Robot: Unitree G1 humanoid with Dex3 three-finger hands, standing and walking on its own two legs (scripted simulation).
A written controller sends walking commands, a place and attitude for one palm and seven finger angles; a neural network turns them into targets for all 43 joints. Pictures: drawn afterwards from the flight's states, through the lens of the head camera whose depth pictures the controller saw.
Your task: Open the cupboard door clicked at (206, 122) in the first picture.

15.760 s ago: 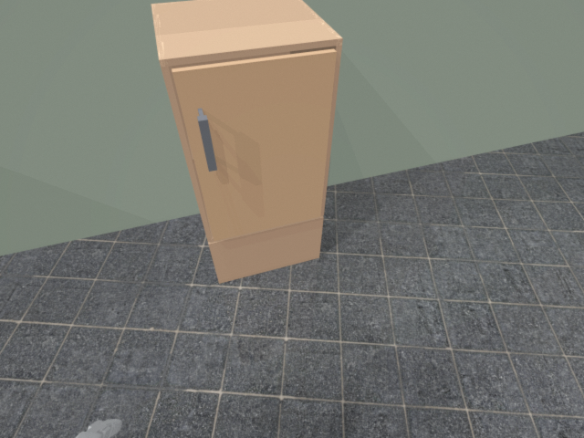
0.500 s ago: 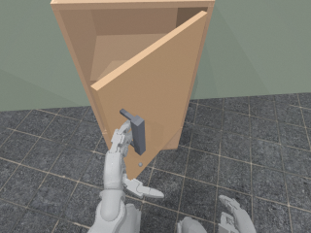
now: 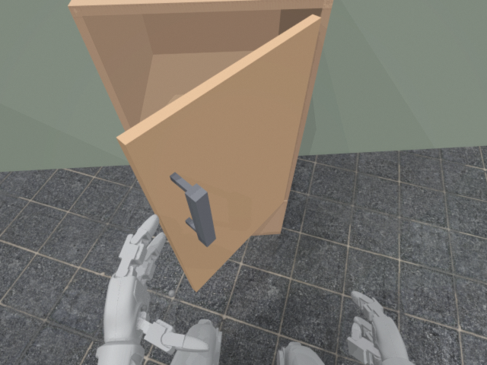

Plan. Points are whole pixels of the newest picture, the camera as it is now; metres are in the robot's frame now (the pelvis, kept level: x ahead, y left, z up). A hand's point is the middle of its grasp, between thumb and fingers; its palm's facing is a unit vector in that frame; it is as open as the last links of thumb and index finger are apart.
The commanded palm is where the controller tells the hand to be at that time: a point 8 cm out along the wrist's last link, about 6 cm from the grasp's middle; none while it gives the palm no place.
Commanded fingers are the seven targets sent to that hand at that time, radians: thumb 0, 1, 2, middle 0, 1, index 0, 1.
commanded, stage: slide the hand sideways off the handle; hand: left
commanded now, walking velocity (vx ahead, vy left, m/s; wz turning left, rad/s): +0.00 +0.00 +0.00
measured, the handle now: (193, 211) +0.34 +0.11 +0.06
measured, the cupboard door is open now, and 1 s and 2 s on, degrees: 44 44 44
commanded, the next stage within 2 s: draw the hand back to the body in 0.14 s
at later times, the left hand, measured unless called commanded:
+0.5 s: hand (120, 295) +0.20 +0.17 +0.10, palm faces +0.14 -0.99 -0.05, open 16.3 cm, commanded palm +0.17 +0.22 +0.10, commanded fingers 0.00 -0.50 0.30 -0.15 -0.30 -0.15 -0.30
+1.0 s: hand (37, 284) +0.19 +0.23 +0.16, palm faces +0.21 -0.91 -0.35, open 14.3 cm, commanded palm +0.16 +0.28 +0.20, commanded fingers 0.00 0.17 0.58 -0.17 -0.30 -0.17 -0.30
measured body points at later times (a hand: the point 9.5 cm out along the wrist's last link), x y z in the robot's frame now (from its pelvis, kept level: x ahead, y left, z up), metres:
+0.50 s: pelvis +0.00 +0.00 +0.01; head +0.04 -0.01 +0.46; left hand +0.19 +0.22 +0.11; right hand +0.18 -0.22 -0.07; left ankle +0.05 +0.14 -0.63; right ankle -0.01 -0.10 -0.63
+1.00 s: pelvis +0.01 +0.03 +0.07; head +0.00 +0.01 +0.52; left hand +0.17 +0.27 +0.19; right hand +0.20 -0.19 +0.01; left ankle +0.05 +0.14 -0.63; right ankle -0.01 -0.10 -0.63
